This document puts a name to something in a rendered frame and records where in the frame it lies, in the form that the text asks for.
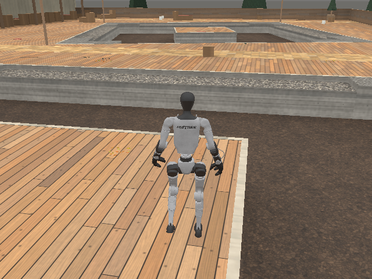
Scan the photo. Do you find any robot right upper arm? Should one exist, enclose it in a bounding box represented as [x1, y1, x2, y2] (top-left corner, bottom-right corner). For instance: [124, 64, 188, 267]
[199, 117, 216, 150]

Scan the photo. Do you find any left robot shin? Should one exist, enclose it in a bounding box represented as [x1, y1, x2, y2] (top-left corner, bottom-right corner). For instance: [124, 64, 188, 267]
[168, 186, 177, 226]

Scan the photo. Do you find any right robot hand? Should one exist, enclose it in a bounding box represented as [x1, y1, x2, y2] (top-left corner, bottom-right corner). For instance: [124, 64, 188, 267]
[210, 162, 223, 176]

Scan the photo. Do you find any left robot hand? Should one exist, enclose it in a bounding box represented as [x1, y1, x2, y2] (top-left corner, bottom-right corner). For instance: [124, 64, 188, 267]
[152, 157, 166, 167]

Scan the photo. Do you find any left robot forearm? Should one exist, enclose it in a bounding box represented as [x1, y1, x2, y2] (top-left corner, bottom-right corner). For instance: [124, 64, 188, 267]
[153, 140, 164, 159]

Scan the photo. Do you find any robot left upper arm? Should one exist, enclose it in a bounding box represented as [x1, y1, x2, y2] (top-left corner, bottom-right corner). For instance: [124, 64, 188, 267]
[158, 117, 175, 149]

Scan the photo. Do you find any right robot forearm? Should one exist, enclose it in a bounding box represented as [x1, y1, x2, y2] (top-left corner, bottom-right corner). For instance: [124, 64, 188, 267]
[210, 141, 222, 164]

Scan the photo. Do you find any right robot thigh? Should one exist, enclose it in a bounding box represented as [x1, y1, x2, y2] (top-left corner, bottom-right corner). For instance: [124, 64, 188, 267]
[194, 162, 206, 202]

